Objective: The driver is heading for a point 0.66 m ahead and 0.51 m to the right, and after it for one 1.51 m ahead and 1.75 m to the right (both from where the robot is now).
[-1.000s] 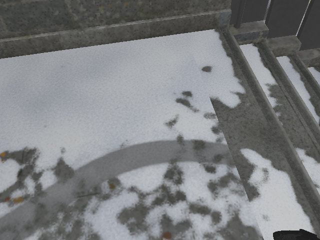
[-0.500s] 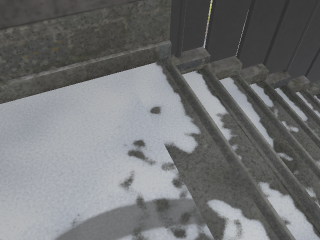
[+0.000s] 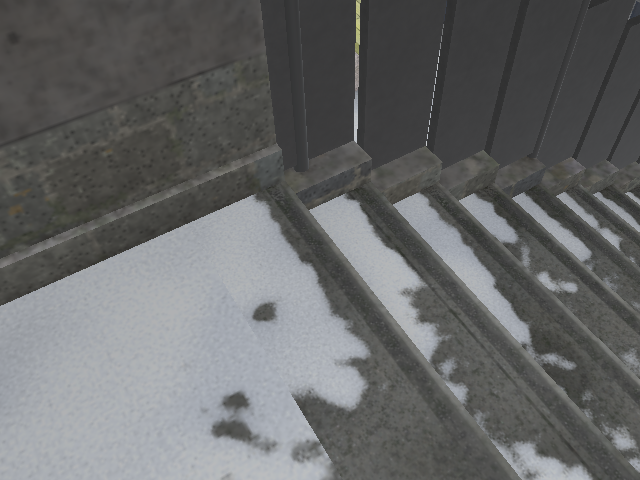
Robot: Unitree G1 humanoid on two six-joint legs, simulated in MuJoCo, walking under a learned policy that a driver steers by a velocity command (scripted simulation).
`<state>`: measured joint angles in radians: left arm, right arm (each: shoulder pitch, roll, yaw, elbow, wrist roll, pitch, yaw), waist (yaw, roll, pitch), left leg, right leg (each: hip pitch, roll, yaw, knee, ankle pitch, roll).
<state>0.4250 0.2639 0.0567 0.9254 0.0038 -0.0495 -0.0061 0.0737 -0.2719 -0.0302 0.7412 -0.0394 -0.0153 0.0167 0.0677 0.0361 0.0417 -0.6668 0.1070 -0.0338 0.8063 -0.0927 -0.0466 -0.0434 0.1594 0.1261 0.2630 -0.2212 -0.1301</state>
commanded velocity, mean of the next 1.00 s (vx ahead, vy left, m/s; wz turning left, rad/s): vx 0.30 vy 0.00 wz -0.59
